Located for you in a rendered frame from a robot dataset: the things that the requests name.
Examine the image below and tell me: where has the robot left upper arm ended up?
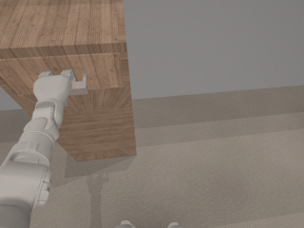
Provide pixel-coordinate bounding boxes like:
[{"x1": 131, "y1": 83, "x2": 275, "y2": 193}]
[{"x1": 0, "y1": 161, "x2": 52, "y2": 228}]

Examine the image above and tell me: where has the left robot hand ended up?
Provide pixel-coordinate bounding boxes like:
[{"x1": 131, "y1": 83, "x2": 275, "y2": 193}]
[{"x1": 33, "y1": 68, "x2": 77, "y2": 106}]

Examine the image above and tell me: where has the cabinet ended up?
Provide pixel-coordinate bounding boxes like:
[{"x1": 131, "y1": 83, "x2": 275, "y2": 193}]
[{"x1": 0, "y1": 0, "x2": 137, "y2": 162}]

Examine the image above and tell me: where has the robot left shin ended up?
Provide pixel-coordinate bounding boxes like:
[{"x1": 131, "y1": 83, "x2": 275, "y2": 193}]
[{"x1": 121, "y1": 220, "x2": 133, "y2": 226}]

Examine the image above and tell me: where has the robot left forearm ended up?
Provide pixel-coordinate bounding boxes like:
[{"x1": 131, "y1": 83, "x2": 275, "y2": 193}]
[{"x1": 0, "y1": 98, "x2": 65, "y2": 174}]

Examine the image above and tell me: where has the handle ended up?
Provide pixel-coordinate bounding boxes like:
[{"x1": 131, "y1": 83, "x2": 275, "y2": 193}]
[{"x1": 69, "y1": 73, "x2": 88, "y2": 96}]

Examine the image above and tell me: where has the drawer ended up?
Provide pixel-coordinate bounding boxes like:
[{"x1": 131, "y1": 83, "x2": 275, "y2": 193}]
[{"x1": 0, "y1": 52, "x2": 124, "y2": 95}]

